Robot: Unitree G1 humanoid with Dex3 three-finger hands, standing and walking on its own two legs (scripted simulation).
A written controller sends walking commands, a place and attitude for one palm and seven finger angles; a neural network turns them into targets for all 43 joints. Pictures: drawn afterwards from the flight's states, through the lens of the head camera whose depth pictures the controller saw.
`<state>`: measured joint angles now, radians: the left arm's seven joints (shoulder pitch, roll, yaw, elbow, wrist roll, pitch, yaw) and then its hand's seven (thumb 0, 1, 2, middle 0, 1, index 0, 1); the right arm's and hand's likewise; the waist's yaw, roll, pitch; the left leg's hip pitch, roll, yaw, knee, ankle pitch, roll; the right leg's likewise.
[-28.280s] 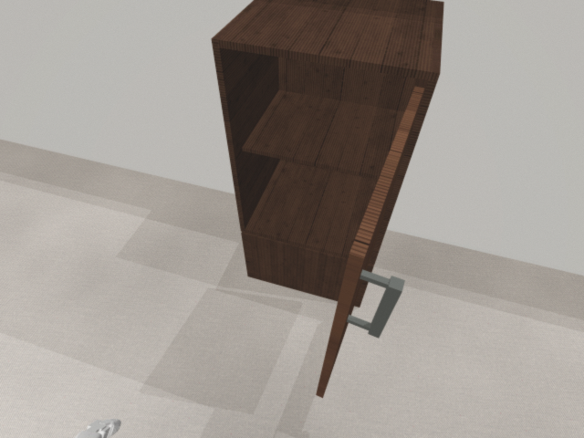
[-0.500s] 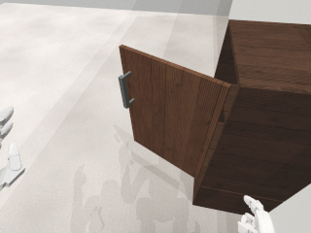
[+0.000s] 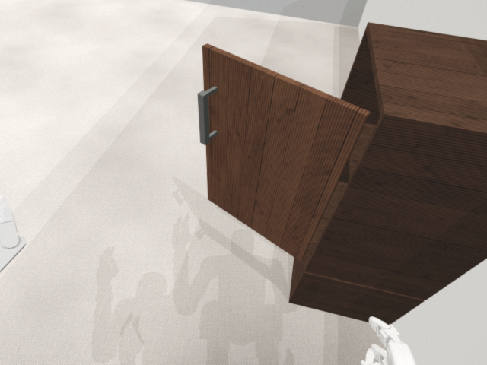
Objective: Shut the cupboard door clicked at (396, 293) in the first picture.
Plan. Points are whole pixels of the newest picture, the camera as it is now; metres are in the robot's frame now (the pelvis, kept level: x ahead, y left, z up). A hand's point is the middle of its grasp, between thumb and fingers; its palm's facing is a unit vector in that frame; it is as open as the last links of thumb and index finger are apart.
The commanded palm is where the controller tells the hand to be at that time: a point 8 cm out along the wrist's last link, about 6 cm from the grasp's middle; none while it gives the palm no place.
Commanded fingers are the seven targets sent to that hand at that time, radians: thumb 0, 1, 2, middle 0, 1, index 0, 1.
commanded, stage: step back with the hand held close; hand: left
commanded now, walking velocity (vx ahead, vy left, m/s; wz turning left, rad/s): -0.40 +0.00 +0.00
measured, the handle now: (208, 116) +0.71 +0.13 -0.01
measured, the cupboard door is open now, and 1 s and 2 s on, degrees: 66 66 66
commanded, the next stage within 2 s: stop stepping back and stand still in 0.80 s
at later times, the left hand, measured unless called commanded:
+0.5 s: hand out of the picture +0.12 +0.27 +0.18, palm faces +0.48 -0.73 -0.48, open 7.4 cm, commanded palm +0.04 +0.30 +0.20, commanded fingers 0.00 0.90 0.90 -0.20 -0.30 -0.20 -0.30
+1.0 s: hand out of the picture +0.03 +0.26 +0.19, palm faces +0.40 -0.82 -0.42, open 7.4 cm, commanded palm -0.05 +0.29 +0.20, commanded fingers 0.00 0.90 0.90 -0.20 -0.30 -0.20 -0.30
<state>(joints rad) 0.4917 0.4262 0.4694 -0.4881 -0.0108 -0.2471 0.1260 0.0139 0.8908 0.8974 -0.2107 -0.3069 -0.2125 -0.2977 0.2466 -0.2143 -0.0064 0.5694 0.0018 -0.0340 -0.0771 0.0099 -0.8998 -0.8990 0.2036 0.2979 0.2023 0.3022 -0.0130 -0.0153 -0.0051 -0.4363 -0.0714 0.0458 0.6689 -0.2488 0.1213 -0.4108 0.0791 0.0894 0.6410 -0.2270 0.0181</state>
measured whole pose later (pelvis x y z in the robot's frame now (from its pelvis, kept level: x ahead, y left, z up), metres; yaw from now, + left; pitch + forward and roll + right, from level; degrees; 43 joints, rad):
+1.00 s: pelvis -0.18 -0.01 +0.00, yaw +2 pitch +1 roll -6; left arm 0.50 0.51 0.48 -0.49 -0.07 -0.25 0.10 0.01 0.89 0.90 -0.21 -0.31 -0.22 -0.30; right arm 0.21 -0.20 -0.03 0.60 0.01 -0.07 -0.07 0.01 -0.90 -0.90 0.20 0.30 0.20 0.30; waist -0.09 0.01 -0.08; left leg -0.60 0.07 0.10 0.47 -0.13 0.00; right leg -0.16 0.08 0.00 0.55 -0.44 -0.01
